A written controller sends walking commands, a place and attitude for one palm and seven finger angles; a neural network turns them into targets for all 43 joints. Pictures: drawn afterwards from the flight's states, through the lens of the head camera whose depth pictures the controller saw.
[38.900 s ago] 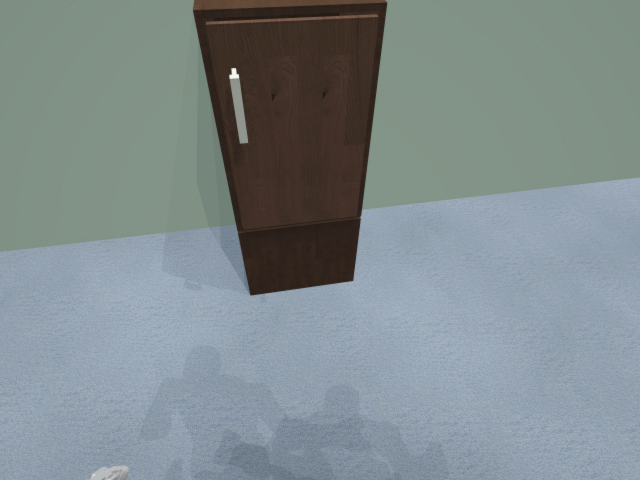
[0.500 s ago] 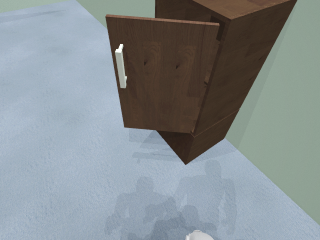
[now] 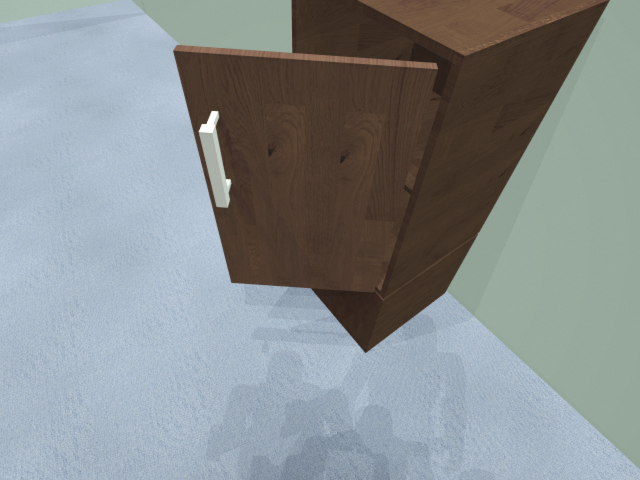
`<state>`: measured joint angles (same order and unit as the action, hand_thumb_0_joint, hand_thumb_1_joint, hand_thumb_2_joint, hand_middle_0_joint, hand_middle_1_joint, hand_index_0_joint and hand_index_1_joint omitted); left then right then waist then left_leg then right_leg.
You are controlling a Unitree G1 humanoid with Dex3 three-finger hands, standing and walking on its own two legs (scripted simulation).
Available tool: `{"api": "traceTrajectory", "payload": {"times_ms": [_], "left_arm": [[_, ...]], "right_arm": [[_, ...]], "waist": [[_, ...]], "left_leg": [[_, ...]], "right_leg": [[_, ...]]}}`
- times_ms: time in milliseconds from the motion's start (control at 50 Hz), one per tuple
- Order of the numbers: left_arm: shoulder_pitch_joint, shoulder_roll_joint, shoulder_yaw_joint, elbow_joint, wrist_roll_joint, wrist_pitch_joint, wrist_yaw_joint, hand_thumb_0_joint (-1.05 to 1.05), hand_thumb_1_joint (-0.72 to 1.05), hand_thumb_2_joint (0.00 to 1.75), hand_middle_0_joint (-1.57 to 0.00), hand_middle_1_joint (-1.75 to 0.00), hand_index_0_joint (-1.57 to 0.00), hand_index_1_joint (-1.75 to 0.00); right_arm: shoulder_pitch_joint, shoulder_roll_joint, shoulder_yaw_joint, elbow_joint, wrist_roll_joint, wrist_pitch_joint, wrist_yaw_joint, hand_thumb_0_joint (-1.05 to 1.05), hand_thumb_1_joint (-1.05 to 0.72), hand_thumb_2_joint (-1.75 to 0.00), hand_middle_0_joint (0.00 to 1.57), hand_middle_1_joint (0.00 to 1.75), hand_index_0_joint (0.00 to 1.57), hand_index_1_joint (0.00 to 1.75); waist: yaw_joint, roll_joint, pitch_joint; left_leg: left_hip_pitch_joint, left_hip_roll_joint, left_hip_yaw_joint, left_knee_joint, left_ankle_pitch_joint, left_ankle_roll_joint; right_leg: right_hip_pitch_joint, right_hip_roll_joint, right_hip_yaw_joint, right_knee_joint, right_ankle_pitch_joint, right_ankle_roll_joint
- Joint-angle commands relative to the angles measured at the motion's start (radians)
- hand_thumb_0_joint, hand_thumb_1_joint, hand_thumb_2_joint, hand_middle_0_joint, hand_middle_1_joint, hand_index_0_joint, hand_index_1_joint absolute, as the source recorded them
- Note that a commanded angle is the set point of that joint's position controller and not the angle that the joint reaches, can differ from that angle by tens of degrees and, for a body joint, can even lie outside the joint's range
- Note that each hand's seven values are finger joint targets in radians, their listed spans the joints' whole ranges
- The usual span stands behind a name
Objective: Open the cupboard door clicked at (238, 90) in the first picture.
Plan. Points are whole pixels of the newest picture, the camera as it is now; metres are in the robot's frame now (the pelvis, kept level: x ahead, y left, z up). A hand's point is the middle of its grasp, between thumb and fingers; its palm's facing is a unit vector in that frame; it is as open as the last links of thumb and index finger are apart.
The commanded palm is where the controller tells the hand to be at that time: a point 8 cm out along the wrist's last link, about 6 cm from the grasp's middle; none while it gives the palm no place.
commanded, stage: come to a stop and stand still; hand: left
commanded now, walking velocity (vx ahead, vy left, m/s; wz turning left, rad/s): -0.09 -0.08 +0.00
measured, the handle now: (218, 161) +0.57 +0.21 +0.04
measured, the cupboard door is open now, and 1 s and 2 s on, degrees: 50 50 50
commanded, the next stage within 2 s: look again from close up in 0.70 s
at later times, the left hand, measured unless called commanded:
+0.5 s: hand out of the picture -0.01 +0.16 -0.17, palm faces +0.04 -0.98 -0.21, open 7.4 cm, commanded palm none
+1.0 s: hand out of the picture -0.01 +0.17 -0.17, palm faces -0.01 -0.98 -0.18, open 7.4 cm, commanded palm none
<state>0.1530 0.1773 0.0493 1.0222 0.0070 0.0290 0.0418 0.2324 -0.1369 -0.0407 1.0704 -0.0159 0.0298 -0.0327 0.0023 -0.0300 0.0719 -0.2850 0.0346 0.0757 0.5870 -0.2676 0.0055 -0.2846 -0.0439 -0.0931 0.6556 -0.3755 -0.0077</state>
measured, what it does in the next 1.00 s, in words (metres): steps on the spot: right foot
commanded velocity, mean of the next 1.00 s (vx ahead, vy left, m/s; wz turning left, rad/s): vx -0.01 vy -0.01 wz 0.00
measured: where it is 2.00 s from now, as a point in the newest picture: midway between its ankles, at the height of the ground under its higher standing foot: outside the picture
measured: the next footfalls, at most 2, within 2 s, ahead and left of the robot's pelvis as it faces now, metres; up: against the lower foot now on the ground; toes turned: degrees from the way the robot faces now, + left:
right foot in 0.20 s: +0.00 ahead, -0.11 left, +0.00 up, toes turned -1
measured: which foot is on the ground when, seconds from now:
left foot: down 0.00-1.00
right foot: up 0.00-0.18, down 0.20-1.00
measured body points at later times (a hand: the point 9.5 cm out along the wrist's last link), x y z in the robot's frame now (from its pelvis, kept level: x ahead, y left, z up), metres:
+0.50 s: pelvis -0.04 -0.02 +0.00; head -0.05 -0.02 +0.45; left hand -0.02 +0.21 -0.15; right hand +0.05 -0.26 -0.14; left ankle -0.01 +0.09 -0.73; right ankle -0.05 -0.12 -0.73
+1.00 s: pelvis -0.03 +0.00 +0.01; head -0.01 +0.01 +0.46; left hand -0.01 +0.22 -0.15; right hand -0.04 -0.23 -0.14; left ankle -0.01 +0.09 -0.73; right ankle -0.05 -0.12 -0.73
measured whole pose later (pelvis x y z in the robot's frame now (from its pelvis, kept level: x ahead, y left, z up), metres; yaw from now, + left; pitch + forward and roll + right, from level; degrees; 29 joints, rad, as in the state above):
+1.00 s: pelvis -0.03 +0.00 +0.01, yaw -1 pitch +0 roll +0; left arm 0.30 0.19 -0.01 1.05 0.01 -0.01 0.03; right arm 0.32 -0.15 0.02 1.10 -0.01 -0.01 -0.02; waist 0.00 -0.03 0.02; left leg -0.25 -0.01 0.06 0.48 -0.23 0.04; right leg -0.18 0.01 -0.02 0.46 -0.28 -0.01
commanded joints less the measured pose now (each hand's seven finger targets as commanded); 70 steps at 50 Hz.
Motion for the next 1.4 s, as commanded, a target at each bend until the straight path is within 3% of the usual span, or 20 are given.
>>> {"api": "traceTrajectory", "payload": {"times_ms": [0, 80, 120, 140, 180, 200, 220, 240, 260, 280, 340, 360, 380, 400, 440, 480, 540, 680, 880, 1380], "left_arm": [[0.044, 0.059, 0.016, -0.059, 0.002, 0.020, -0.001, 0.00, 0.90, 0.90, -0.20, -0.30, -0.20, -0.30], [0.102, 0.055, 0.012, -0.048, 0.003, 0.007, -0.010, 0.00, 0.90, 0.90, -0.20, -0.30, -0.20, -0.30], [0.147, 0.067, 0.013, -0.040, 0.005, -0.001, -0.012, 0.00, 0.90, 0.90, -0.20, -0.30, -0.20, -0.30], [0.166, 0.085, 0.013, -0.039, 0.010, -0.007, -0.009, 0.00, 0.90, 0.90, -0.20, -0.30, -0.20, -0.30], [0.133, 0.165, 0.018, -0.044, 0.019, -0.022, -0.006, 0.00, 0.90, 0.90, -0.20, -0.30, -0.20, -0.30], [0.169, 0.150, -0.005, -0.085, 0.033, -0.033, 0.032, 0.00, 0.90, 0.90, -0.20, -0.30, -0.20, -0.30], [0.161, 0.197, 0.000, -0.119, 0.028, -0.057, 0.028, 0.00, 0.90, 0.90, -0.20, -0.30, -0.20, -0.30], [0.204, 0.171, 0.009, -0.106, 0.023, -0.071, 0.028, 0.00, 0.90, 0.90, -0.20, -0.30, -0.20, -0.30], [0.229, 0.174, 0.012, -0.112, 0.023, -0.078, 0.032, 0.00, 0.90, 0.90, -0.20, -0.30, -0.20, -0.30], [0.221, 0.168, 0.010, -0.123, 0.023, -0.078, 0.032, 0.00, 0.90, 0.90, -0.20, -0.30, -0.20, -0.30], [0.155, 0.155, -0.014, -0.144, 0.018, -0.060, 0.023, 0.00, 0.90, 0.90, -0.20, -0.30, -0.20, -0.30], [0.148, 0.141, -0.023, -0.144, 0.013, -0.054, 0.018, 0.00, 0.90, 0.90, -0.20, -0.30, -0.20, -0.30], [0.153, 0.122, -0.023, -0.142, 0.015, -0.050, 0.017, 0.00, 0.90, 0.90, -0.20, -0.30, -0.20, -0.30], [0.170, 0.111, -0.025, -0.142, 0.009, -0.045, 0.015, 0.00, 0.90, 0.90, -0.20, -0.30, -0.20, -0.30], [0.175, 0.116, -0.029, -0.125, 0.013, -0.037, 0.009, 0.00, 0.90, 0.90, -0.20, -0.30, -0.20, -0.30], [0.202, 0.124, -0.029, -0.117, 0.017, -0.039, 0.003, 0.00, 0.90, 0.90, -0.20, -0.30, -0.20, -0.30], [0.204, 0.134, -0.030, -0.108, 0.013, -0.041, -0.004, 0.00, 0.90, 0.90, -0.20, -0.30, -0.20, -0.30], [0.189, 0.129, -0.031, -0.094, 0.010, -0.047, -0.008, 0.00, 0.90, 0.90, -0.20, -0.30, -0.20, -0.30], [0.211, 0.107, -0.042, -0.013, 0.004, -0.055, -0.007, 0.00, 0.90, 0.90, -0.20, -0.30, -0.20, -0.30], [0.194, 0.104, -0.044, 0.042, 0.011, -0.051, 0.000, 0.00, 0.90, 0.90, -0.20, -0.30, -0.20, -0.30]], "right_arm": [[0.050, -0.165, -0.025, -0.059, -0.017, -0.016, -0.021, 0.00, -0.90, -0.90, 0.20, 0.30, 0.20, 0.30], [0.007, -0.194, -0.033, -0.082, -0.017, -0.016, -0.021, 0.00, -0.90, -0.90, 0.20, 0.30, 0.20, 0.30], [0.004, -0.218, -0.042, -0.085, -0.005, -0.014, -0.017, 0.00, -0.90, -0.90, 0.20, 0.30, 0.20, 0.30], [0.002, -0.208, -0.044, -0.090, 0.003, -0.012, -0.014, 0.00, -0.90, -0.90, 0.20, 0.30, 0.20, 0.30], [-0.007, -0.123, -0.031, -0.109, 0.014, -0.005, -0.002, 0.00, -0.90, -0.90, 0.20, 0.30, 0.20, 0.30], [-0.064, -0.164, -0.031, -0.186, 0.013, -0.034, 0.004, 0.00, -0.90, -0.90, 0.20, 0.30, 0.20, 0.30], [-0.062, -0.113, -0.022, -0.211, 0.009, -0.027, 0.026, 0.00, -0.90, -0.90, 0.20, 0.30, 0.20, 0.30], [-0.086, -0.120, -0.022, -0.212, 0.009, -0.024, 0.027, 0.00, -0.90, -0.90, 0.20, 0.30, 0.20, 0.30], [-0.081, -0.120, -0.020, -0.226, 0.013, -0.026, 0.027, 0.00, -0.90, -0.90, 0.20, 0.30, 0.20, 0.30], [-0.088, -0.115, -0.015, -0.233, 0.013, -0.024, 0.026, 0.00, -0.90, -0.90, 0.20, 0.30, 0.20, 0.30], [-0.020, -0.094, -0.003, -0.201, 0.014, -0.024, 0.024, 0.00, -0.90, -0.90, 0.20, 0.30, 0.20, 0.30], [0.001, -0.115, -0.002, -0.189, 0.012, -0.025, 0.024, 0.00, -0.90, -0.90, 0.20, 0.30, 0.20, 0.30], [0.016, -0.142, -0.006, -0.180, 0.006, -0.035, 0.025, 0.00, -0.90, -0.90, 0.20, 0.30, 0.20, 0.30], [0.001, -0.162, 0.000, -0.182, -0.001, -0.036, 0.022, 0.00, -0.90, -0.90, 0.20, 0.30, 0.20, 0.30], [-0.037, -0.157, 0.005, -0.180, -0.004, -0.030, 0.023, 0.00, -0.90, -0.90, 0.20, 0.30, 0.20, 0.30], [-0.026, -0.152, 0.011, -0.176, -0.005, -0.029, 0.024, 0.00, -0.90, -0.90, 0.20, 0.30, 0.20, 0.30], [0.016, -0.150, 0.016, -0.160, -0.008, -0.027, 0.025, 0.00, -0.90, -0.90, 0.20, 0.30, 0.20, 0.30], [0.068, -0.135, 0.027, -0.113, -0.007, -0.041, 0.022, 0.00, -0.90, -0.90, 0.20, 0.30, 0.20, 0.30], [0.098, -0.137, 0.040, -0.029, 0.006, -0.071, 0.007, 0.00, -0.90, -0.90, 0.20, 0.30, 0.20, 0.30], [0.039, -0.150, 0.034, 0.012, 0.008, -0.073, -0.002, 0.00, -0.90, -0.90, 0.20, 0.30, 0.20, 0.30]], "waist": [[-0.006, 0.208, -0.022], [0.001, 0.161, -0.101], [0.008, 0.164, -0.164], [0.011, 0.106, -0.166], [-0.016, -0.147, -0.114], [-0.002, -0.082, -0.102], [-0.003, -0.141, -0.147], [0.023, -0.195, -0.189], [0.019, -0.203, -0.219], [0.020, -0.100, -0.208], [-0.037, -0.075, -0.106], [-0.043, -0.046, -0.058], [-0.035, 0.045, -0.022], [-0.014, 0.085, 0.011], [-0.003, 0.146, 0.085], [0.007, 0.097, 0.097], [-0.006, 0.011, 0.028], [-0.007, 0.018, -0.008], [0.010, 0.052, -0.059], [0.002, 0.024, -0.049]], "left_leg": [[-0.020, 0.304, -0.268, -0.257, 0.565, 0.195], [0.126, 0.261, -0.209, -0.186, 0.608, 0.175], [0.156, 0.225, -0.184, -0.142, 0.544, 0.133], [0.134, 0.187, -0.159, -0.100, 0.443, 0.096], [0.020, 0.030, -0.035, -0.017, 0.033, -0.007], [0.009, 0.006, 0.010, 0.046, -0.049, -0.040], [-0.097, -0.020, -0.005, 0.123, -0.098, -0.005], [-0.151, -0.015, -0.016, 0.181, -0.143, 0.011], [-0.185, -0.017, -0.044, 0.221, -0.158, 0.016], [-0.158, -0.012, -0.043, 0.190, -0.154, 0.021], [0.068, -0.029, -0.033, -0.042, 0.011, 0.019], [0.117, -0.003, -0.058, -0.077, 0.053, 0.025], [0.111, 0.059, -0.123, -0.112, 0.131, 0.049], [0.045, 0.100, -0.176, -0.155, 0.088, 0.077], [-0.069, 0.079, -0.199, -0.230, -0.158, 0.072], [-0.109, 0.060, -0.182, -0.238, -0.207, 0.064], [-0.045, 0.030, -0.135, -0.181, -0.164, 0.049], [-0.041, 0.043, -0.142, -0.200, -0.128, 0.048], [0.018, 0.077, -0.154, -0.214, 0.126, 0.057], [0.130, 0.079, -0.128, -0.211, 0.278, 0.059]], "right_leg": [[-0.054, 0.012, 0.088, 0.266, -0.213, 0.000], [-0.036, 0.021, 0.062, 0.085, -0.114, 0.004], [0.054, 0.026, 0.047, -0.103, 0.061, 0.009], [0.098, 0.013, 0.077, -0.217, 0.190, 0.002], [0.092, -0.194, 0.304, -0.327, 0.428, -0.082], [0.116, -0.175, 0.351, -0.242, 0.943, -0.053], [0.224, -0.155, 0.267, -0.161, 1.034, -0.065], [0.291, -0.177, 0.296, -0.142, 1.122, -0.090], [0.354, -0.186, 0.296, -0.135, 1.172, -0.121], [0.336, -0.194, 0.276, -0.132, 1.106, -0.139], [0.069, -0.117, 0.207, -0.166, 0.619, -0.103], [-0.025, -0.084, 0.191, -0.189, 0.394, -0.072], [-0.069, -0.044, 0.167, -0.192, 0.228, -0.049], [-0.062, -0.009, 0.157, -0.218, 0.106, -0.033], [-0.046, -0.002, 0.162, -0.257, -0.037, -0.034], [-0.021, -0.006, 0.175, -0.285, -0.064, -0.039], [-0.049, -0.031, 0.219, -0.338, -0.172, -0.045], [-0.016, -0.036, 0.202, -0.328, -0.120, -0.049], [0.107, -0.038, 0.156, -0.260, 0.198, -0.038], [0.101, -0.053, 0.155, -0.263, 0.290, -0.018]]}}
